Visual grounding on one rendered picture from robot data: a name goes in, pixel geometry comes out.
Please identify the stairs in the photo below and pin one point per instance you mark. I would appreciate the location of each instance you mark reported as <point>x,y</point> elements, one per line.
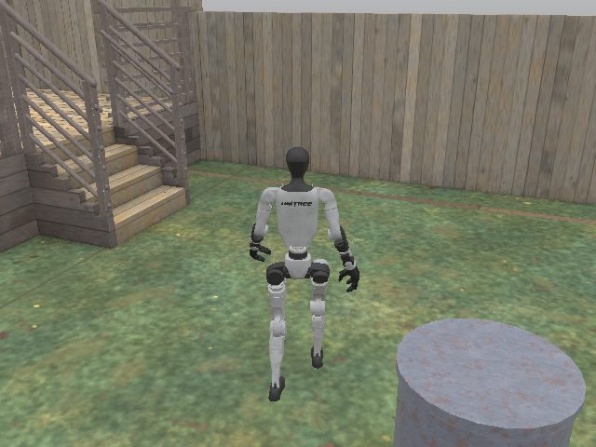
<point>139,198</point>

